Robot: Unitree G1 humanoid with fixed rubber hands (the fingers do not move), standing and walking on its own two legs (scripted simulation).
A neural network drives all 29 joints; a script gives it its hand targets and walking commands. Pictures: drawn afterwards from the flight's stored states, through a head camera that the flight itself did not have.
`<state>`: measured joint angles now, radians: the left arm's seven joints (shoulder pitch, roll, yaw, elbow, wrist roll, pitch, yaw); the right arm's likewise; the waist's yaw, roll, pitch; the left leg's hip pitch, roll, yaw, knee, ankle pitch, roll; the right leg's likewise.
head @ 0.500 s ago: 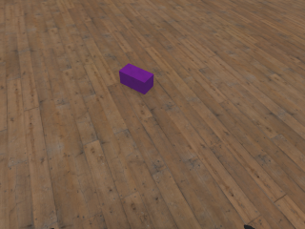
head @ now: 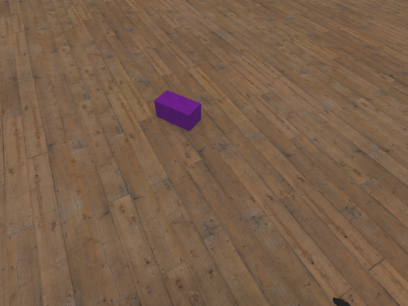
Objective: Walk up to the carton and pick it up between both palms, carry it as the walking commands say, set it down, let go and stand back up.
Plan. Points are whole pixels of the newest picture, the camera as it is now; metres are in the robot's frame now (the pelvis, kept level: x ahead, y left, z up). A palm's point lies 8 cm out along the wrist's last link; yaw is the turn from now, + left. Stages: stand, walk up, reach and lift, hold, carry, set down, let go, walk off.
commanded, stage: walk up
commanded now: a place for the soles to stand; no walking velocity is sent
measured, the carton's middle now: (178, 110) +1.48 +0.17 -0.70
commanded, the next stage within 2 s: none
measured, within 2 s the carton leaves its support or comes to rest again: neither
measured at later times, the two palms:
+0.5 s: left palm (44, 220) +0.32 +0.38 -0.08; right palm out of the picture +0.09 -0.24 -0.12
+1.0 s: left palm (50, 162) +0.54 +0.47 -0.13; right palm (280, 211) +0.36 -0.20 -0.11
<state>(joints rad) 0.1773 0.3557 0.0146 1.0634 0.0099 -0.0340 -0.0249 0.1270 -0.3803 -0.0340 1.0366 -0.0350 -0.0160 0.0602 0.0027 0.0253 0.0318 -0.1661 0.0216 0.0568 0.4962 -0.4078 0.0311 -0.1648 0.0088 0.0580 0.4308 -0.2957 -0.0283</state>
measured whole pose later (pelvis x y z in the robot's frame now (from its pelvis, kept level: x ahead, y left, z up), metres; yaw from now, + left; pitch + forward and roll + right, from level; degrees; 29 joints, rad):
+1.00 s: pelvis +0.38 +0.16 -0.05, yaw -17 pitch -2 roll +0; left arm 0.33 0.48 0.05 0.90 0.02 -0.08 0.03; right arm 0.26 -0.48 -0.13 0.77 -0.05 -0.02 0.11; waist -0.03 0.00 0.04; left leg -0.52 0.10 0.04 0.83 -0.29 -0.02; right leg -0.38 -0.10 0.06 1.05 -0.53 -0.06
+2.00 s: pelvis +0.78 +0.33 -0.03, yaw -27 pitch -3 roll -1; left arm 0.35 0.44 0.06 0.86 0.02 -0.12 0.07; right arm 0.27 -0.49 -0.10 0.80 -0.05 0.07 0.10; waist 0.00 0.12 0.09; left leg -0.65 0.11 -0.06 1.12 -0.36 -0.01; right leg -0.34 -0.08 -0.07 0.74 -0.36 -0.02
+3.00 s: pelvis +1.09 +0.51 -0.04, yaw -30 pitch +0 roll -1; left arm 0.20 0.42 0.03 0.97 0.00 0.00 -0.01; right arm 0.19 -0.40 0.01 0.92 -0.01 -0.06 -0.01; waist 0.00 -0.02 0.06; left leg -0.46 0.06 0.02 0.81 -0.35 -0.01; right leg -0.39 -0.05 0.00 0.81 -0.41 -0.02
